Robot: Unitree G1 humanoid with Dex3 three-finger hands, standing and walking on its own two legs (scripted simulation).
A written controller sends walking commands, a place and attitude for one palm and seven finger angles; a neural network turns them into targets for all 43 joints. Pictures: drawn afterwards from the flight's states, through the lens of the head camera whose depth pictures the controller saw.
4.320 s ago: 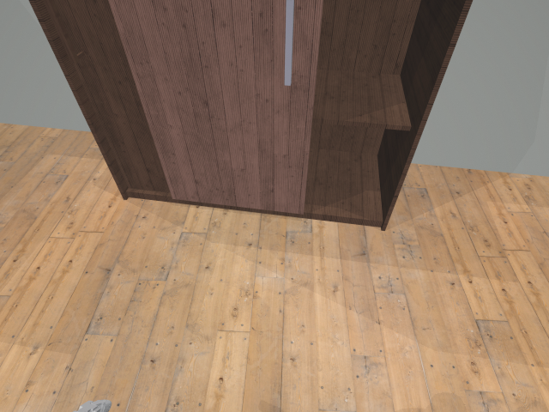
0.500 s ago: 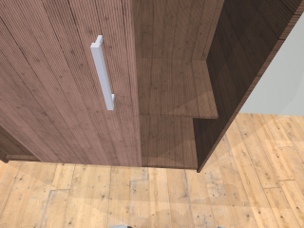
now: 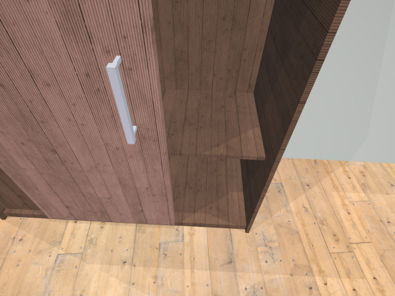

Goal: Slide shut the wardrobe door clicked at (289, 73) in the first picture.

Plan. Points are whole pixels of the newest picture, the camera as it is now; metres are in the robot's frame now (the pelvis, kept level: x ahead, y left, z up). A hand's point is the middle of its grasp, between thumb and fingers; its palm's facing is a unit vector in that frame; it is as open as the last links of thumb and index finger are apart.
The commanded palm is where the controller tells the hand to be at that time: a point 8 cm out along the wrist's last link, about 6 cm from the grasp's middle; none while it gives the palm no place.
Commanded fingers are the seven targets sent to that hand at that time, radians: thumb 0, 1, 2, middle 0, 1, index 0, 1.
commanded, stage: come to a stop and stand still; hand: left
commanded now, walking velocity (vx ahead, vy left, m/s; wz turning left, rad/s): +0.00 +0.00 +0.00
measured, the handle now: (125, 104) +0.55 +0.23 +0.08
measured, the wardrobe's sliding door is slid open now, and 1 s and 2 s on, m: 0.38 0.38 0.38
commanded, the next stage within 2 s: look again from close up in 0.92 s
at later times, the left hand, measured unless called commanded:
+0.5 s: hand out of the picture -0.01 +0.20 -0.18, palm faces +0.05 -0.98 -0.18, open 7.3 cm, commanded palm none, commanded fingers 0.00 0.90 0.90 -0.20 -0.30 -0.20 -0.30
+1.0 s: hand out of the picture +0.00 +0.21 -0.18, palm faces +0.03 -0.98 -0.17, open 7.3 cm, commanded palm none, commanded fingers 0.00 0.90 0.90 -0.20 -0.30 -0.20 -0.30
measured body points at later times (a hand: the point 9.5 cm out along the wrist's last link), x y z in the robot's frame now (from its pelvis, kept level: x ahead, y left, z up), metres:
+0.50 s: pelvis +0.00 +0.04 -0.01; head -0.02 +0.03 +0.44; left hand -0.01 +0.25 -0.16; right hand -0.01 -0.17 -0.17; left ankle +0.00 +0.15 -0.74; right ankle +0.02 -0.08 -0.74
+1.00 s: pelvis +0.01 +0.05 +0.00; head +0.01 +0.05 +0.45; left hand +0.00 +0.26 -0.16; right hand +0.00 -0.17 -0.17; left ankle +0.00 +0.15 -0.74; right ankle +0.02 -0.08 -0.74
